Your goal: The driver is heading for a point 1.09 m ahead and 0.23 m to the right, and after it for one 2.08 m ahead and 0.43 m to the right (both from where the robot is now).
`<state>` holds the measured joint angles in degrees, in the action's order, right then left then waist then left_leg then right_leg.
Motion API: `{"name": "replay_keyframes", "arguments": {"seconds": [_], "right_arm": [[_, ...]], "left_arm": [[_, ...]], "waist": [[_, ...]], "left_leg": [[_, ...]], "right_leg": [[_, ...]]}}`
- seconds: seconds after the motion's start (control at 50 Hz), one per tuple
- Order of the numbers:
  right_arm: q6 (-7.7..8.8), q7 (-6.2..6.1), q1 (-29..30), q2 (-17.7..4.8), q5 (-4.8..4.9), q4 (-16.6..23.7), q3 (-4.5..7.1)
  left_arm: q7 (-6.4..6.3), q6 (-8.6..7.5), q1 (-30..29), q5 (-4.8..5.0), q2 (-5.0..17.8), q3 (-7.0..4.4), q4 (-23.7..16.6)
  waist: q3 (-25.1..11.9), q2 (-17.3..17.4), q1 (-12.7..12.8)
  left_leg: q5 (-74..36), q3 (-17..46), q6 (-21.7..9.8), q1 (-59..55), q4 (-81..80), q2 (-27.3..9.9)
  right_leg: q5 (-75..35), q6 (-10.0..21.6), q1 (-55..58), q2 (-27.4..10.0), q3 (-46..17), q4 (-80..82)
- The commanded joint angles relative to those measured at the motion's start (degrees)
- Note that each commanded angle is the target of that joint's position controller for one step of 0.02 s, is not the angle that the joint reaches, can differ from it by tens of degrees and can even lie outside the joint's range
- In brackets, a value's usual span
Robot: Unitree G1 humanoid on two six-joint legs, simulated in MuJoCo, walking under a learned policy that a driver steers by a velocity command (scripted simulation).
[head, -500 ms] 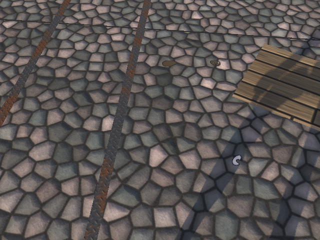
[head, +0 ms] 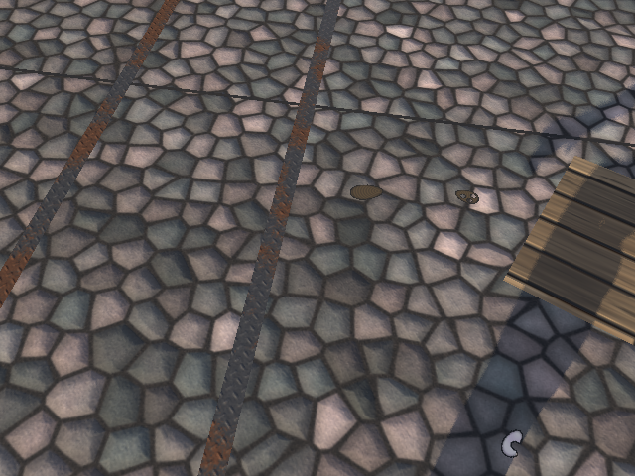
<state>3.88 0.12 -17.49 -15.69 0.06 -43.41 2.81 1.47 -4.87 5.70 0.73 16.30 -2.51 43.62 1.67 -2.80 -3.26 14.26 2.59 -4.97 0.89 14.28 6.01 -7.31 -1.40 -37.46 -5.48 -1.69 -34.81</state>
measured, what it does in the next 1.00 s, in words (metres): walks ahead, turning right: right foot, then left foot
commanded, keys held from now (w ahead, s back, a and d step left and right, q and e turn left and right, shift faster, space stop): w+e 0.10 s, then e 0.46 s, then no key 0.22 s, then w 0.22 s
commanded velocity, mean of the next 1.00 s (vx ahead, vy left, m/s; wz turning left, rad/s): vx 0.21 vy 0.00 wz -0.34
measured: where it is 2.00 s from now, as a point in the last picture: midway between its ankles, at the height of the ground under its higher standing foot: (365, 342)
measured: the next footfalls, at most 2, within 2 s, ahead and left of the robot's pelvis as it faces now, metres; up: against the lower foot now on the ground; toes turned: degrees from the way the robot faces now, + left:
right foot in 0.14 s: +0.28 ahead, -0.14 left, +0.00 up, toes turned -5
left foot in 0.64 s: +0.42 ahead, +0.04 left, +0.00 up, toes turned -27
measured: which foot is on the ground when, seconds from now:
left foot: down 0.00-0.14, up 0.16-0.62, down 0.64-0.98, up 1.00-1.00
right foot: up 0.00-0.12, down 0.14-0.64, up 0.66-0.96, down 0.98-1.00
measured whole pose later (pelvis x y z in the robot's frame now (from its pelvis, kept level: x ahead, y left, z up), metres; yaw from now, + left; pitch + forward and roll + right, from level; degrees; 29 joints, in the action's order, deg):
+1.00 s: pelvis +0.32 -0.06 -0.01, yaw -24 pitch +1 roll +0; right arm 0.1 -0.9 -13.8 -15.2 0.5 -43.2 2.0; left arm -0.6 0.4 13.7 0.3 15.6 -2.2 43.2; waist -0.6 0.5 -0.8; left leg 16.4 3.4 -0.3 17.6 31.4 0.2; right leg 17.8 1.0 -10.9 1.2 -1.6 -27.7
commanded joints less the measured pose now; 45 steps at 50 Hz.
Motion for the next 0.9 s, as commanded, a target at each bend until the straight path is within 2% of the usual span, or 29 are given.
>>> {"name": "replay_keyframes", "arguments": {"seconds": [0.02,0.06,0.1,0.12,0.14,0.16,0.18,0.2,0.22,0.24,0.26,0.28,0.34,0.4,0.46,0.56,0.6,0.62,0.64,0.66,0.68,0.7,0.72,0.74,0.78,0.82,0.84,0.86,0.9], "right_arm": [[0.35,-0.25,-3.26,-9.68,-0.02,0.27,2.68],[-0.22,-0.55,-3.48,-10.07,0.09,-0.65,2.94],[-0.77,-1.02,-1.84,-10.97,-0.01,-0.45,3.21],[-1.24,-1.38,-0.5,-11.33,-0.27,0.02,3.22],[-1.81,-1.92,1.14,-11.11,-0.32,0.87,2.91],[-1.6,-2.54,0.21,-9.27,-1.51,2.74,2.0],[-0.39,-1.38,-8.59,-2.73,-2.25,3.51,0.0],[0.67,-0.61,-5.47,-8.47,-1.28,2.41,0.7],[1.24,-0.2,0.48,-9.54,0.53,4.65,1.05],[1.41,-0.51,3.82,-9.47,0.27,5.35,0.93],[1.06,-0.95,5.72,-9.8,-0.61,5.94,1.31],[0.31,-1.15,5.09,-9.58,-0.77,6.47,1.47],[-1.34,-2.01,1.59,-6.95,-0.83,5.9,0.93],[-2.16,-2.65,3.41,-6.4,-1.15,6.09,0.83],[-2.56,-2.45,7.71,-6.17,-0.7,7.04,0.92],[-1.49,-1.54,12.77,-6.8,-0.22,8.6,1.33],[-0.65,-1.09,10.26,-7.4,-0.13,7.69,1.75],[-0.18,-0.91,8.45,-7.3,-0.21,7.0,1.89],[0.06,-1.09,8.15,-9.17,-1.01,7.27,2.24],[-0.42,-1.55,10.0,-12.77,-2.06,8.64,2.73],[-1.07,-1.34,6.56,-10.95,-3.15,6.82,2.55],[-1.07,-0.97,6.21,-9.25,-1.98,7.03,2.13],[-1.22,-0.93,6.78,-8.28,-1.31,6.95,1.93],[-1.44,-0.87,8.16,-7.58,-0.81,7.11,1.58],[-2.08,-0.88,10.65,-6.98,-0.57,6.68,1.1],[-2.62,-0.8,10.36,-5.26,-0.81,5.68,0.62],[-2.98,-0.9,9.85,-6.25,-0.58,5.37,0.92],[-3.35,-1.07,8.57,-8.33,-0.3,5.06,1.52],[-3.77,-1.31,6.62,-10.6,0.23,4.56,2.12]], "left_arm": [[1.07,-1.12,-7.98,0.53,4.3,-0.56,-5.81],[1.93,-1.24,-8.26,0.52,4.43,-0.53,-6.59],[2.33,-1.12,-4.59,0.32,5.62,-1.07,-6.18],[2.17,-0.97,0.38,-0.2,7.28,-2.0,-4.96],[1.83,-0.92,7.93,-0.72,9.69,-3.32,-3.21],[1.22,-0.74,15.21,-1.32,14.02,-4.28,-2.66],[1.42,-0.87,14.7,-1.34,17.01,-4.55,-3.32],[1.18,-0.35,15.98,-0.15,11.47,-3.58,-3.68],[0.69,0.08,12.24,-0.02,10.08,-3.08,-4.76],[0.33,0.61,9.32,0.11,9.39,-2.94,-5.43],[-0.05,1.13,7.32,0.11,8.96,-2.77,-6.06],[-0.36,1.4,6.71,-0.58,8.8,-2.63,-6.38],[-0.83,1.99,4.89,-0.76,9.8,-3.12,-6.88],[-1.95,3.31,5.31,-0.08,11.39,-3.74,-6.67],[-3.0,5.01,5.42,0.45,11.08,-3.72,-6.71],[-3.59,6.57,6.01,0.21,10.77,-3.77,-7.29],[-3.66,6.75,4.73,0.34,9.69,-3.34,-7.84],[-3.68,6.78,3.83,0.52,8.82,-2.96,-8.11],[-3.57,6.59,6.02,-0.08,6.65,-2.25,-8.05],[-3.38,6.23,11.73,-1.35,3.97,-1.44,-7.69],[-3.47,6.01,11.04,-0.9,6.75,-1.94,-8.3],[-3.59,6.04,10.97,-1.01,10.72,-3.06,-7.23],[-3.7,6.54,9.3,-0.51,11.49,-3.64,-6.43],[-3.94,7.39,8.97,-0.19,10.41,-3.62,-5.53],[-3.89,8.12,8.28,-0.08,7.48,-2.82,-5.54],[-3.3,7.87,8.39,-0.16,3.58,-1.35,-5.17],[-2.98,7.59,6.72,-0.2,2.8,-0.89,-5.45],[-2.69,7.22,4.98,-0.19,3.32,-0.86,-5.95],[-2.3,6.19,5.16,0.06,5.27,-1.35,-5.63]], "waist": [[2.74,5.75,-2.32],[2.74,5.74,-1.84],[-0.19,7.11,0.61],[-3.47,7.82,3.32],[-7.97,6.51,7.67],[-15.24,-0.32,9.48],[-22.89,-14.29,3.6],[-26.31,-5.33,7.88],[-18.24,-3.33,8.05],[-12.88,2.77,7.06],[-8.6,4.82,5.74],[-7.43,3.38,3.78],[-7.12,-0.21,1.29],[-9.81,-0.87,1.76],[-9.95,-2.13,3.12],[-7.7,-4.97,4.72],[-8.12,-5.96,3.41],[-7.98,-5.94,2.07],[-9.08,-2.97,3.09],[-10.59,10.76,7.19],[-10.42,18.69,5.45],[-9.67,13.74,4.09],[-8.75,10.01,3.59],[-7.64,8.38,3.89],[-6.1,9.43,4.86],[-7.32,12.38,4.67],[-6.31,14.47,3.37],[-5.25,16.18,2.02],[-4.58,15.55,1.66]], "left_leg": [[-17.09,4.1,-6.7,-1.49,-3.79,-17.92],[-23.31,3.03,-5.87,-6.33,-1.2,-19.66],[-39.81,0.78,-4.28,-8.24,4.24,-19.45],[-52.14,-0.74,-3.03,-8.19,11.42,-17.98],[-56.79,-3.49,-0.68,-4.92,23.28,-14.97],[-38.22,-5.14,2.43,8.06,41.38,-11.64],[18.85,-2.06,7.15,32.14,62.63,1.0],[20.55,5.79,6.79,35.37,67.05,-1.58],[17.07,5.48,6.47,38.68,65.79,-4.38],[13.88,4.05,6.56,38.36,62.5,-6.61],[11.99,3.18,7.1,37.21,59.2,-7.73],[10.71,3.37,7.34,33.52,56.79,-8.42],[9.01,2.02,9.5,30.36,47.86,-7.8],[1.96,1.84,11.1,28.8,40.1,-6.4],[-3.45,2.73,11.46,27.89,33.89,-5.27],[-0.78,4.78,10.4,26.94,23.43,-3.55],[-3.18,4.09,8.91,22.55,15.83,-3.94],[-10.69,3.27,7.56,17.35,8.58,-4.74],[-19.79,7.57,4.95,10.14,6.64,-10.94],[-40.25,18.7,-1.64,2.24,8.57,-22.33],[-42.44,29.69,-11.22,1.78,6.95,-29.02],[-38.37,29.13,-12.41,2.48,6.87,-28.24],[-35.05,23.75,-10.13,2.97,7.99,-24.98],[-32.27,19.38,-8.04,4.59,8.21,-22.1],[-29.06,14.04,-6.39,8.95,7.08,-18.64],[-10.57,9.92,-4.58,10.34,4.09,-14.44],[-0.83,9.96,-4.6,11.68,2.43,-13.53],[5.44,11.65,-5.26,12.16,1.18,-14.15],[12.16,14.51,-6.05,12.66,0.39,-16.0]], "right_leg": [[0.51,2.19,-1.32,0.97,0.5,3.13],[5.91,3.96,-2.84,1.96,0.51,4.1],[11.12,5.89,2.85,4.64,2.68,4.27],[12.42,6.96,9.6,7.15,4.67,4.3],[7.34,8.37,20.32,8.93,5.36,6.86],[-8.01,12.28,37.58,-0.87,-8.15,5.07],[-16.2,24.94,58.3,-15.53,-36.53,7.0],[-12.65,23.37,59.56,-13.79,-37.26,9.7],[-14.12,21.1,53.13,-11.87,-28.73,10.38],[-16.78,19.35,45.07,-9.59,-23.52,11.37],[-19.15,18.8,37.54,-8.19,-20.65,12.81],[-20.01,18.5,31.83,-6.56,-18.94,14.42],[-23.14,18.33,24.83,-3.92,-15.16,15.74],[-20.68,16.48,23.49,-2.22,-14.14,14.4],[-9.6,13.69,23.16,-0.47,-15.68,13.49],[-0.25,12.75,26.88,-0.85,-23.2,10.5],[-1.59,11.44,28.73,-0.57,-24.45,7.42],[0.11,9.91,27.65,0.95,-23.93,5.51],[8.32,7.5,24.13,3.26,-22.17,1.89],[33.59,4.09,16.75,10.46,-14.6,-8.06],[47.71,0.79,9.36,13.33,-9.15,-16.91],[46.68,-1.14,7.71,11.23,-9.48,-26.04],[43.38,-2.29,6.39,10.8,-9.33,-30.51],[41.32,-3.32,6.57,10.36,-9.29,-32.02],[37.41,-4.45,9.98,9.22,-7.54,-28.39],[33.81,-4.61,15.14,7.23,-2.39,-15.96],[33.27,-4.28,17.35,7.09,-0.37,-10.52],[33.78,-3.72,18.46,7.49,1.04,-6.78],[30.22,-1.66,21.97,7.86,2.32,1.38]]}}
